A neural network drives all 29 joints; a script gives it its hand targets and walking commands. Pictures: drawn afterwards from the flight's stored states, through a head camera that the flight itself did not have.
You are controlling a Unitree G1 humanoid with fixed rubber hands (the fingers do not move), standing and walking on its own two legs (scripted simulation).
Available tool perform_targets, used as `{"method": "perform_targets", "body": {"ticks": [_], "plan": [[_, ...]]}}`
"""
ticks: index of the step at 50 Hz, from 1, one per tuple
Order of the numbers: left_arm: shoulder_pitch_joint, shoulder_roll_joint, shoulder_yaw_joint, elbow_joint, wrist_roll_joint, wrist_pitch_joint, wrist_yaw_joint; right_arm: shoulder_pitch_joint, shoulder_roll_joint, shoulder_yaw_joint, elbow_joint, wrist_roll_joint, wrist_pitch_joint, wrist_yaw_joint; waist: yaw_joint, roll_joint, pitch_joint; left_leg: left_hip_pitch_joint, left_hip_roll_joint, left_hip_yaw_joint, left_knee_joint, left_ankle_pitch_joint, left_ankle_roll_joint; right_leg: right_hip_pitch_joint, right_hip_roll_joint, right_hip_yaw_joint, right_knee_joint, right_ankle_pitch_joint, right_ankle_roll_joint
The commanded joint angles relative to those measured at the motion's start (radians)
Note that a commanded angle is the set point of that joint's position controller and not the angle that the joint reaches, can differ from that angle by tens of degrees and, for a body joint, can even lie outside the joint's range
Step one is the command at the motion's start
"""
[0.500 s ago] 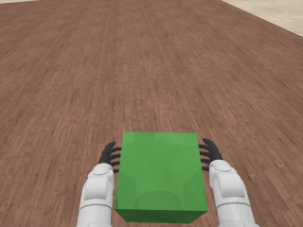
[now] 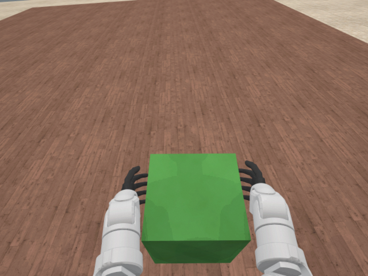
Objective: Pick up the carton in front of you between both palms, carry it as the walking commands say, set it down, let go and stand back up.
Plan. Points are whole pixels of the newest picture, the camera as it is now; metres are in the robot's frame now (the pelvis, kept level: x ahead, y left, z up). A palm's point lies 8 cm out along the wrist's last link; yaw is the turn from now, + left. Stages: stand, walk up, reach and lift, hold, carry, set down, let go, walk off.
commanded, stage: set down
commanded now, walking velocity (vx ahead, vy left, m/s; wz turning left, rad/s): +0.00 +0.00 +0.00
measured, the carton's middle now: (192, 211) +0.32 +0.00 -0.05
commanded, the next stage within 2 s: none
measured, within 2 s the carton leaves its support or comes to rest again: neither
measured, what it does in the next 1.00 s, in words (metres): lowers itself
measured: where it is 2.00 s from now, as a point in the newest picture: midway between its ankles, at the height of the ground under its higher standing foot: outside the picture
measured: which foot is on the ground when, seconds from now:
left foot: down 0.00-1.00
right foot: down 0.00-1.00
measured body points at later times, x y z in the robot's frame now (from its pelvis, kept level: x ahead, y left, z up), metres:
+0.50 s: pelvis -0.03 +0.03 -0.09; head +0.17 +0.02 +0.31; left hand +0.38 +0.15 -0.16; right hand +0.35 -0.14 -0.16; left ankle +0.01 +0.13 -0.74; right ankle +0.06 -0.09 -0.74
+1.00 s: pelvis -0.06 +0.03 -0.22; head +0.20 +0.02 +0.15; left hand +0.44 +0.13 -0.31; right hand +0.38 -0.16 -0.31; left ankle +0.01 +0.13 -0.74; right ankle +0.06 -0.09 -0.74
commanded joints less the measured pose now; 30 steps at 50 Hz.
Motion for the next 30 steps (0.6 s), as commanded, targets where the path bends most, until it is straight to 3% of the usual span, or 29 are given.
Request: {"method": "perform_targets", "body": {"ticks": [1,5,8,14,18,22,27,30], "plan": [[-0.575,-0.768,-0.325,0.110,-0.140,-0.081,-0.229,-0.506,0.866,0.326,0.139,0.167,-0.077,0.220,0.003,-0.049,-0.104,-0.333,-0.054,-0.039,-0.078,-0.075,0.056,0.156,-0.020,0.204,-0.070,-0.161,0.037],[-0.504,-0.647,-0.211,0.172,-0.044,-0.174,-0.193,-0.440,0.730,0.189,0.194,0.063,-0.179,0.180,-0.010,-0.039,-0.132,-0.439,-0.065,-0.042,-0.009,0.017,0.051,0.051,0.004,0.179,0.031,0.053,0.032],[-0.453,-0.593,-0.213,0.180,-0.037,-0.274,-0.179,-0.406,0.679,0.188,0.196,0.049,-0.290,0.164,-0.009,-0.039,-0.218,-0.527,-0.080,-0.036,0.064,0.109,0.037,-0.044,0.024,0.163,0.126,0.227,0.032],[-0.529,-0.674,-0.414,0.158,-0.132,-0.483,-0.162,-0.504,0.746,0.385,0.149,0.126,-0.508,0.154,-0.011,-0.020,-0.566,-0.665,-0.104,-0.031,0.219,0.255,0.010,-0.167,0.057,0.149,0.314,0.370,0.040],[-0.594,-0.724,-0.572,0.132,-0.208,-0.553,-0.135,-0.572,0.759,0.530,0.109,0.181,-0.586,0.148,-0.028,-0.002,-0.887,-0.727,-0.111,-0.042,0.357,0.370,-0.011,-0.281,0.071,0.138,0.464,0.442,0.043],[-0.630,-0.740,-0.657,0.089,-0.262,-0.547,-0.104,-0.598,0.742,0.588,0.061,0.209,-0.582,0.153,-0.055,0.006,-1.075,-0.726,-0.108,-0.054,0.463,0.422,-0.030,-0.491,0.092,0.102,0.566,0.365,0.047],[-0.714,-0.754,-0.630,0.138,-0.248,-0.471,-0.119,-0.656,0.761,0.518,0.128,0.195,-0.501,0.186,-0.069,0.030,-0.956,-0.901,-0.114,-0.045,0.504,0.128,-0.032,-0.743,0.097,0.068,0.632,0.098,0.046],[-0.780,-0.764,-0.583,0.186,-0.233,-0.426,-0.137,-0.721,0.780,0.463,0.174,0.182,-0.455,0.203,-0.070,0.036,-0.905,-0.995,-0.118,-0.043,0.527,-0.007,-0.027,-0.845,0.098,0.056,0.674,0.004,0.047]]}}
